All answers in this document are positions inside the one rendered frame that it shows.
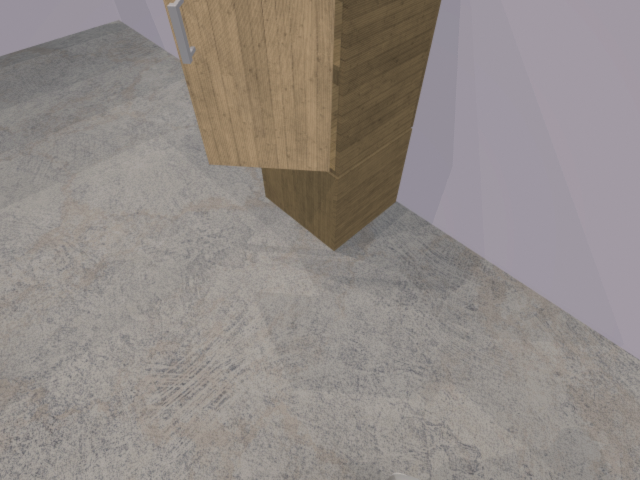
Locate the cupboard door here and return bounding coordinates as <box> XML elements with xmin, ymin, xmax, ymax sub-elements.
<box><xmin>163</xmin><ymin>0</ymin><xmax>335</xmax><ymax>172</ymax></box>

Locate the handle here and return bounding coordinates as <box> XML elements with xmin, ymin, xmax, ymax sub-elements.
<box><xmin>167</xmin><ymin>0</ymin><xmax>196</xmax><ymax>64</ymax></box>

